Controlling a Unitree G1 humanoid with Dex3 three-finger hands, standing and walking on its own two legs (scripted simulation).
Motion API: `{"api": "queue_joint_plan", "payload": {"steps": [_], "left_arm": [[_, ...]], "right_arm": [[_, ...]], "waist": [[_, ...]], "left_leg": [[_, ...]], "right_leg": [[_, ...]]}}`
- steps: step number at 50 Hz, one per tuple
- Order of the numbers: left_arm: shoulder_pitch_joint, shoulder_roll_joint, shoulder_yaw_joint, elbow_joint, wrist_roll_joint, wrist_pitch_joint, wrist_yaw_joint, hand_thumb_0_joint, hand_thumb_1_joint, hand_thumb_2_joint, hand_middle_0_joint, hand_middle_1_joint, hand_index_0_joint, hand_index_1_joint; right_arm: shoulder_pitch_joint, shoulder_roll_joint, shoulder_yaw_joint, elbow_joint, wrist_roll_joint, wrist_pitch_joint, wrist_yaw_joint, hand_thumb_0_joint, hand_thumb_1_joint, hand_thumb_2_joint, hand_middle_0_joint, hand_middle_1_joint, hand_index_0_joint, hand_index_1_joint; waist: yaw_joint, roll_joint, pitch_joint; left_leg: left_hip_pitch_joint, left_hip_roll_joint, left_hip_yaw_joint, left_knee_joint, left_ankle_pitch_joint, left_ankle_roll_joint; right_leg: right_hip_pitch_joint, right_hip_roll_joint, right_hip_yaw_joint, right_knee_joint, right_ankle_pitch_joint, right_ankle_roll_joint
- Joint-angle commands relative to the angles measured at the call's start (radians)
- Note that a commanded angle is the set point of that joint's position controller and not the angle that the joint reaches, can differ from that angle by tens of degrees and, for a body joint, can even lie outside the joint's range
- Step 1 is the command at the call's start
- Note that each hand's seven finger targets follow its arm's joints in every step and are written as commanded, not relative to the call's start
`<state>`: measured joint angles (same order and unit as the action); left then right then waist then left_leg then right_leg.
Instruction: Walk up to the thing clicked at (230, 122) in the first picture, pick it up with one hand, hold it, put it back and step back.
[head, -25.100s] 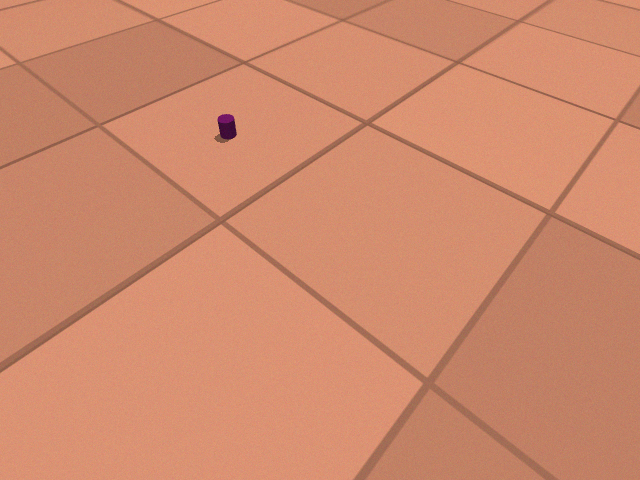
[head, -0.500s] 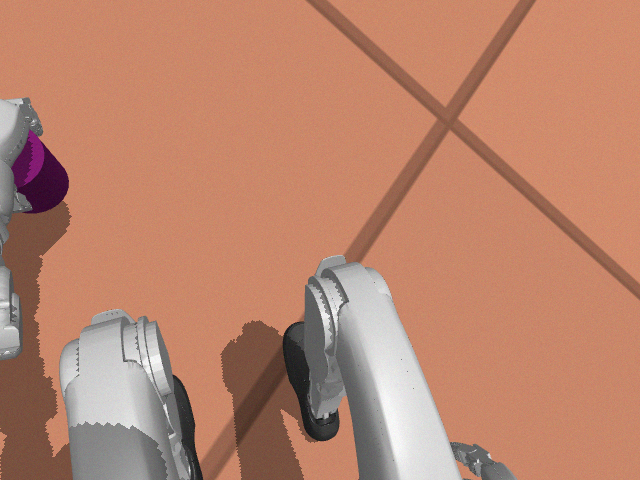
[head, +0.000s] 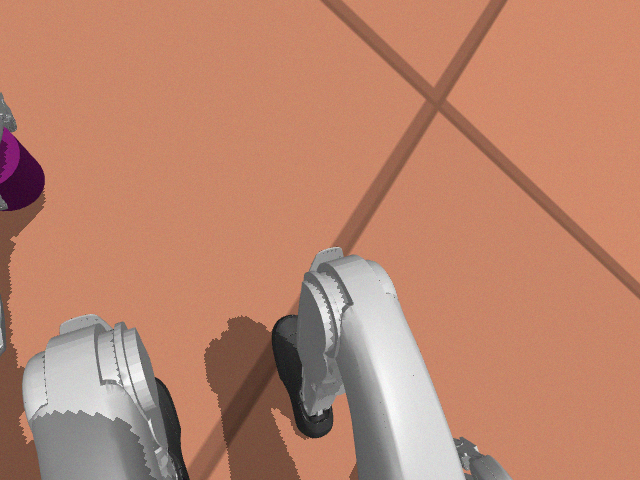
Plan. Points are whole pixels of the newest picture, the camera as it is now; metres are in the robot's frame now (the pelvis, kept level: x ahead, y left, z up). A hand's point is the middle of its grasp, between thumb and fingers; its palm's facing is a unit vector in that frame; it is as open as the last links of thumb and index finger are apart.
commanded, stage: rest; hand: left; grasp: from above
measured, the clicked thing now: out of the picture +0.53 +0.26 -0.24
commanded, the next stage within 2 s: open in 0.74 s
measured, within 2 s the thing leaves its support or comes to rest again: rests again in 0.36 s
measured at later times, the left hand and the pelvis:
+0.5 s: hand out of the picture +0.50 +0.26 -0.24, palm faces -0.46 -0.09 -0.88, open 11.0 cm; pelvis +0.00 +0.00 -0.02, yaw -2 degrees
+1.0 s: hand out of the picture +0.50 +0.26 -0.24, palm faces -0.47 -0.09 -0.88, open 11.0 cm; pelvis -0.01 +0.00 -0.02, yaw -4 degrees
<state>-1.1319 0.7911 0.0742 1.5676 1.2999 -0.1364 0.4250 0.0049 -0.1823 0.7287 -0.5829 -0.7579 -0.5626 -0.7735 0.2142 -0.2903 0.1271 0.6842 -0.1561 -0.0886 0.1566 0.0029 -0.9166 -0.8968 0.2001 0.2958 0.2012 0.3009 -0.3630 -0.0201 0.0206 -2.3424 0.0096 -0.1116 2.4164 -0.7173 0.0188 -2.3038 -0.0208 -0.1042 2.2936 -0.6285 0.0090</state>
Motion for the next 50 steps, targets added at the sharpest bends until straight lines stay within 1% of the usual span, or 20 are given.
{"api": "queue_joint_plan", "payload": {"steps": [1,8,9,10,12,13,14,15,19,22,23,25,26,30,31,32,33,37,42,50], "left_arm": [[-0.393,0.241,0.01,-0.137,-0.015,0.008,0.058,0.0,0.509,1.015,-0.888,-0.925,-0.899,-0.915],[-0.373,0.292,0.043,-0.136,-0.02,-0.003,0.059,0.0,0.504,0.978,-0.859,-0.939,-0.885,-0.913],[-0.339,0.264,0.02,-0.077,-0.019,0.001,0.058,0.0,0.505,0.969,-0.857,-0.935,-0.885,-0.907],[-0.351,0.33,0.073,-0.126,-0.016,-0.005,0.061,0.0,0.509,0.986,-0.865,-0.939,-0.889,-0.914],[-0.361,0.304,0.052,-0.118,-0.018,-0.013,0.063,0.0,0.492,1.005,-0.872,-0.922,-0.884,-0.91],[-0.344,0.235,0.004,-0.059,-0.009,-0.007,0.057,0.0,0.525,0.966,-0.873,-0.935,-0.901,-0.906],[-0.372,0.317,0.055,-0.146,-0.011,-0.017,0.067,0.0,0.517,0.939,-0.852,-0.933,-0.889,-0.895],[-0.367,0.291,0.025,-0.108,0.002,-0.016,0.069,0.0,0.501,0.94,-0.852,-0.927,-0.883,-0.895],[-0.348,0.361,0.093,-0.105,0.011,-0.021,0.086,0.0,0.535,0.977,-0.886,-0.912,-0.907,-0.891],[-0.36,0.344,0.08,-0.116,0.014,-0.027,0.099,0.0,0.534,0.972,-0.868,-0.941,-0.9,-0.909],[-0.383,0.317,0.057,-0.09,0.015,-0.029,0.096,0.0,0.532,0.96,-0.874,-0.936,-0.905,-0.904],[-0.37,0.367,0.082,-0.119,0.019,-0.031,0.103,0.0,0.533,0.98,-0.875,-0.942,-0.902,-0.915],[-0.376,0.32,0.051,-0.083,0.02,-0.029,0.1,0.0,0.531,0.997,-0.887,-0.924,-0.905,-0.906],[-0.347,0.328,0.058,-0.026,0.02,-0.029,0.107,0.0,0.529,0.961,-0.852,-0.94,-0.887,-0.905],[-0.369,0.276,0.007,-0.043,0.013,-0.031,0.1,0.0,0.512,0.952,-0.841,-0.944,-0.876,-0.907],[-0.355,0.353,0.06,-0.044,0.012,-0.031,0.111,0.0,0.498,0.933,-0.828,-0.943,-0.867,-0.903],[-0.339,0.361,0.054,-0.04,0.02,-0.025,0.112,0.0,0.484,0.939,-0.821,-0.943,-0.857,-0.907],[-0.342,0.334,0.046,0.011,0.014,-0.026,0.108,0.0,0.48,0.931,-0.822,-0.916,-0.852,-0.885],[-0.35,0.335,0.027,0.032,0.004,-0.024,0.111,0.0,0.452,0.923,-0.803,-0.925,-0.833,-0.894],[-0.364,0.384,0.04,0.005,0.01,-0.033,0.117,0.0,-0.188,0.894,-0.339,-0.906,-0.344,-0.9]], "right_arm": [[0.239,-0.278,-0.072,0.021,-0.008,-0.01,-0.005,0.0,-0.904,-0.898,0.2,0.3,0.2,0.3],[0.246,-0.296,-0.056,0.008,-0.014,-0.023,0.004,0.0,-0.903,-0.898,0.2,0.3,0.2,0.3],[0.252,-0.302,-0.052,0.018,-0.012,-0.023,0.005,0.0,-0.903,-0.898,0.2,0.3,0.2,0.3],[0.265,-0.312,-0.058,0.016,-0.016,-0.023,0.007,0.0,-0.903,-0.898,0.2,0.3,0.2,0.3],[0.24,-0.311,-0.047,-0.002,-0.019,-0.026,0.009,0.0,-0.905,-0.9,0.2,0.3,0.2,0.3],[0.248,-0.304,-0.037,0.013,-0.02,-0.03,0.013,0.0,-0.905,-0.899,0.2,0.3,0.2,0.3],[0.231,-0.308,-0.046,0.003,-0.021,-0.03,0.012,0.0,-0.902,-0.897,0.2,0.3,0.2,0.3],[0.241,-0.317,-0.041,0.007,-0.021,-0.031,0.011,0.0,-0.905,-0.899,0.2,0.3,0.2,0.3],[0.256,-0.331,-0.043,0.012,-0.033,-0.035,0.019,0.0,-0.902,-0.899,0.2,0.3,0.2,0.3],[0.242,-0.328,-0.039,0.009,-0.038,-0.037,0.024,0.0,-0.902,-0.899,0.2,0.3,0.2,0.3],[0.234,-0.335,-0.033,-0.002,-0.043,-0.046,0.028,0.0,-0.906,-0.901,0.2,0.3,0.2,0.3],[0.244,-0.338,-0.036,0.009,-0.041,-0.047,0.028,0.0,-0.905,-0.901,0.2,0.3,0.2,0.3],[0.228,-0.343,-0.033,-0.007,-0.043,-0.053,0.029,0.0,-0.904,-0.901,0.2,0.3,0.2,0.3],[0.23,-0.346,-0.027,0.006,-0.047,-0.061,0.038,0.0,-0.901,-0.899,0.2,0.3,0.2,0.3],[0.204,-0.337,-0.016,-0.017,-0.044,-0.068,0.041,0.0,-0.902,-0.9,0.2,0.3,0.2,0.3],[0.223,-0.35,-0.024,0.009,-0.048,-0.068,0.039,0.0,-0.902,-0.9,0.2,0.3,0.2,0.3],[0.221,-0.355,-0.02,-0.007,-0.043,-0.069,0.038,0.0,-0.903,-0.901,0.2,0.3,0.2,0.3],[0.228,-0.357,-0.01,-0.003,-0.047,-0.077,0.045,0.0,-0.902,-0.901,0.2,0.3,0.2,0.3],[0.225,-0.36,0.005,-0.013,-0.047,-0.084,0.046,0.0,-0.904,-0.902,0.2,0.3,0.2,0.3],[0.217,-0.36,0.018,-0.013,-0.048,-0.087,0.045,0.0,-0.894,-0.9,0.201,0.301,0.201,0.301]], "waist": [[-0.027,0.4,-0.736],[-0.04,0.382,-0.747],[-0.036,0.374,-0.713],[-0.044,0.39,-0.718],[-0.036,0.401,-0.705],[-0.06,0.402,-0.654],[-0.046,0.424,-0.712],[-0.047,0.437,-0.69],[-0.06,0.444,-0.68],[-0.065,0.481,-0.683],[-0.089,0.449,-0.63],[-0.071,0.464,-0.658],[-0.088,0.442,-0.619],[-0.088,0.431,-0.572],[-0.09,0.436,-0.572],[-0.088,0.427,-0.597],[-0.073,0.431,-0.603],[-0.11,0.389,-0.543],[-0.106,0.388,-0.543],[-0.106,0.403,-0.557]], "left_leg": [[0.496,-0.012,0.063,-0.221,0.241,0.013],[0.483,-0.006,0.051,-0.192,0.29,0.013],[0.458,-0.011,0.049,-0.197,0.276,0.009],[0.483,-0.005,0.046,-0.195,0.297,0.008],[0.466,-0.005,0.043,-0.191,0.278,0.005],[0.47,-0.008,0.041,-0.192,0.269,0.001],[0.502,0.0,0.035,-0.194,0.271,0.004],[0.505,-0.006,0.033,-0.195,0.268,-0.003],[0.503,0.001,0.029,-0.181,0.29,-0.003],[0.516,0.002,0.023,-0.188,0.281,-0.007],[0.489,0.001,0.025,-0.163,0.255,-0.003],[0.495,0.002,0.026,-0.175,0.268,-0.001],[0.492,0.001,0.022,-0.16,0.268,-0.004],[0.471,0.005,0.01,-0.181,0.208,-0.001],[0.462,0.003,0.013,-0.179,0.197,0.001],[0.469,0.006,0.009,-0.179,0.2,0.004],[0.474,0.004,0.013,-0.18,0.222,0.002],[0.438,0.007,0.007,-0.161,0.226,0.005],[0.415,0.006,0.008,-0.172,0.202,0.01],[0.429,0.011,0.0,-0.172,0.196,0.007]], "right_leg": [[0.44,0.053,-0.06,-0.196,0.246,-0.039],[0.495,0.055,-0.073,-0.176,0.295,-0.033],[0.467,0.052,-0.076,-0.176,0.27,-0.039],[0.476,0.052,-0.079,-0.17,0.29,-0.036],[0.466,0.057,-0.084,-0.171,0.265,-0.045],[0.421,0.054,-0.089,-0.167,0.252,-0.048],[0.444,0.061,-0.092,-0.166,0.26,-0.043],[0.415,0.056,-0.096,-0.164,0.25,-0.05],[0.437,0.06,-0.103,-0.153,0.273,-0.046],[0.429,0.061,-0.11,-0.149,0.269,-0.048],[0.393,0.059,-0.112,-0.15,0.251,-0.047],[0.43,0.063,-0.109,-0.158,0.26,-0.043],[0.391,0.059,-0.114,-0.153,0.259,-0.046],[0.367,0.064,-0.121,-0.156,0.211,-0.044],[0.367,0.066,-0.119,-0.158,0.202,-0.044],[0.394,0.066,-0.122,-0.163,0.212,-0.039],[0.405,0.064,-0.119,-0.158,0.227,-0.039],[0.385,0.067,-0.125,-0.154,0.234,-0.037],[0.416,0.07,-0.121,-0.168,0.216,-0.033],[0.425,0.075,-0.128,-0.165,0.213,-0.034]]}}
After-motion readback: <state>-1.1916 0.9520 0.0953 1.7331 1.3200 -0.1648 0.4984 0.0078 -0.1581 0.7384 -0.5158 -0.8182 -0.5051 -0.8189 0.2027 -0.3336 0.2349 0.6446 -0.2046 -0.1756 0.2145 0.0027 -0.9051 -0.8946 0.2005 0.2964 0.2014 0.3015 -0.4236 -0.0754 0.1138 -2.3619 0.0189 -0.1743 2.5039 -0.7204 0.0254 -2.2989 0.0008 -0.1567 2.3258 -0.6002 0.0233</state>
